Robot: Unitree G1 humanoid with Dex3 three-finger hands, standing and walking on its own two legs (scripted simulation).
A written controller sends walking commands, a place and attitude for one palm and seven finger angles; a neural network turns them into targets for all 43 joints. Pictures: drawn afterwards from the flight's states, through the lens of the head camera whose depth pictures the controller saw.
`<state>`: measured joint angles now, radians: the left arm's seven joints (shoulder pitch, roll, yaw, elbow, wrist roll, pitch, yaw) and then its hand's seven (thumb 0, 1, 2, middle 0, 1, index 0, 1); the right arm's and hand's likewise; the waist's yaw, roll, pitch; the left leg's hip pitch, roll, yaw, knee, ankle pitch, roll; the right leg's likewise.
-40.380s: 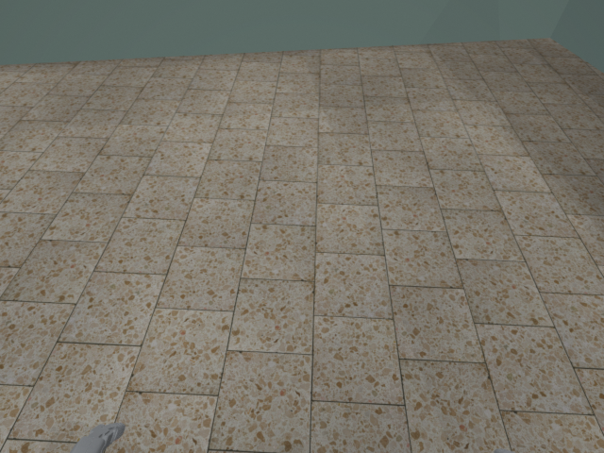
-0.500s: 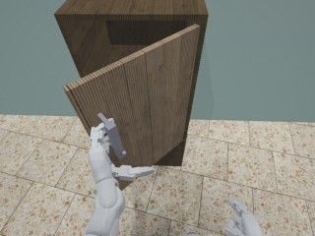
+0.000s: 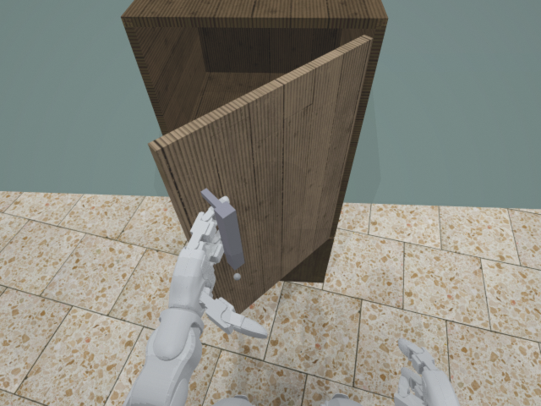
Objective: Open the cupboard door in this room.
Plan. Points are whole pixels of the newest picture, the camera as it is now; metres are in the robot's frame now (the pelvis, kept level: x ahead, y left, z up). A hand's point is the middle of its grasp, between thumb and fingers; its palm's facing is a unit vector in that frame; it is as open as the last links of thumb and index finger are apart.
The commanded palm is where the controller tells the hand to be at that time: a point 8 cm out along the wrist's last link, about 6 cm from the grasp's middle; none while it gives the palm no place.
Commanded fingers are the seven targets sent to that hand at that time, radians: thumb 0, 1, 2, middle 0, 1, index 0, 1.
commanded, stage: slide the hand sideways off the handle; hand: left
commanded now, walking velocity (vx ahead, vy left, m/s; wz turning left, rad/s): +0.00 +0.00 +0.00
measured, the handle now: (222, 230) +0.36 +0.10 +0.06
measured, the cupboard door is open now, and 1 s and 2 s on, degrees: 45 46 46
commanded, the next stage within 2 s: draw the hand back to the body in 0.88 s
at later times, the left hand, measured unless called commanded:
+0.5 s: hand (212, 306) +0.24 +0.10 +0.06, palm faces -0.03 -1.00 -0.02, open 16.3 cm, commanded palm +0.21 +0.16 +0.05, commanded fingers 0.00 -0.50 0.30 -0.15 -0.30 -0.15 -0.30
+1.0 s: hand (183, 333) +0.20 +0.13 +0.05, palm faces +0.00 -1.00 -0.05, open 16.3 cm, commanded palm +0.18 +0.19 +0.06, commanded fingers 0.00 -0.50 0.30 -0.15 -0.30 -0.15 -0.30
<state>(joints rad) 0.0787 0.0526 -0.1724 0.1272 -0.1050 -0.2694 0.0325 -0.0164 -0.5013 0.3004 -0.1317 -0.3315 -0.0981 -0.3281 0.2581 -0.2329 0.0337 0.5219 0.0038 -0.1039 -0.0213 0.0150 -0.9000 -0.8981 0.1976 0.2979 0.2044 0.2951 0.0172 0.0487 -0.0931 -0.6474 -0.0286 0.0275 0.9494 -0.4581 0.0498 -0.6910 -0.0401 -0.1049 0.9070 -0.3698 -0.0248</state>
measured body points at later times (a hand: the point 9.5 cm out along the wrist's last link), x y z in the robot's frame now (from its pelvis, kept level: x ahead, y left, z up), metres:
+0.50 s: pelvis +0.02 +0.00 -0.01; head +0.07 -0.01 +0.44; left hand +0.24 +0.15 +0.06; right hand +0.21 -0.22 -0.09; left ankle +0.01 +0.08 -0.69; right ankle +0.05 -0.11 -0.69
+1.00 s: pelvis +0.02 -0.03 -0.02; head +0.07 -0.03 +0.42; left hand +0.20 +0.18 +0.06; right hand +0.21 -0.25 -0.09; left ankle +0.01 +0.08 -0.69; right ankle +0.05 -0.11 -0.69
